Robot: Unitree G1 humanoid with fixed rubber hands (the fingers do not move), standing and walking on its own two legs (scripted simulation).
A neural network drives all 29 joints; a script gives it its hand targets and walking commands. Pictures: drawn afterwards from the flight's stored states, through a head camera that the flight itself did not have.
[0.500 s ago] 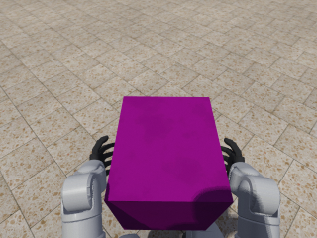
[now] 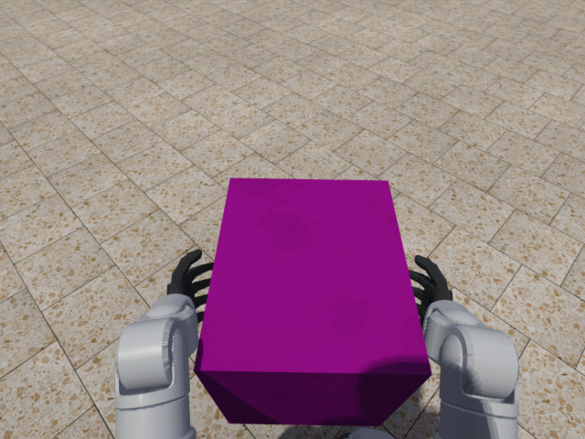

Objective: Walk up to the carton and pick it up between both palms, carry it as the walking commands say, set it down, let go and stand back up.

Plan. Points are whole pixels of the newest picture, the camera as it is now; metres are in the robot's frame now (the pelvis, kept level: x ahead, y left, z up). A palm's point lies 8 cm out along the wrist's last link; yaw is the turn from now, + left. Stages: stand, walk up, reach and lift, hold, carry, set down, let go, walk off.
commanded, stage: carry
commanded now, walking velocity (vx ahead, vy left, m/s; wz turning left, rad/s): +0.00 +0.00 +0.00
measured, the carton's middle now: (306, 305) +0.30 +0.00 +0.01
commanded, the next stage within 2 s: hold in 1.40 s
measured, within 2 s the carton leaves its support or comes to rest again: neither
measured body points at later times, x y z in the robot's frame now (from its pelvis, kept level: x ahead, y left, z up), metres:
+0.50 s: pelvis -0.03 -0.01 +0.00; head -0.04 -0.01 +0.45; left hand +0.24 +0.15 +0.07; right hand +0.24 -0.16 +0.07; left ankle +0.00 +0.11 -0.72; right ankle +0.09 -0.13 -0.72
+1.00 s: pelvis -0.01 +0.00 +0.00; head -0.01 +0.00 +0.45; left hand +0.26 +0.16 +0.07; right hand +0.26 -0.16 +0.06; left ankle +0.00 +0.11 -0.72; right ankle +0.09 -0.13 -0.72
